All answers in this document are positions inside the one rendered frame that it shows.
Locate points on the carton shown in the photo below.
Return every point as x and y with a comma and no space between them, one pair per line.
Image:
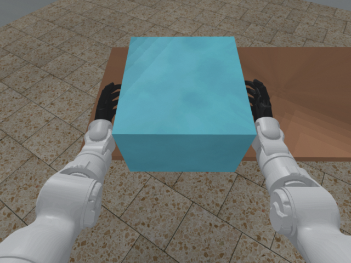
183,106

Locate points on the right robot upper arm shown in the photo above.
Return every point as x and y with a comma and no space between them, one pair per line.
309,218

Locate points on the right robot hand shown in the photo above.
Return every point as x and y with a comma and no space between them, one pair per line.
261,101

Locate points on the left robot upper arm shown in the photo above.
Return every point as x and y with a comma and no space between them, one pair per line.
68,205

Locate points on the left robot forearm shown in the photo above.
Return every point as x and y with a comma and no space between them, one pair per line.
95,157

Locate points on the table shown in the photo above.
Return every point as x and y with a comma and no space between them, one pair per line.
309,90

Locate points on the right robot forearm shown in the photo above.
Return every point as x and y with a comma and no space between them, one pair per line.
278,166

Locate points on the left robot hand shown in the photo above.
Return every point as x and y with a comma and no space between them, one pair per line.
105,104

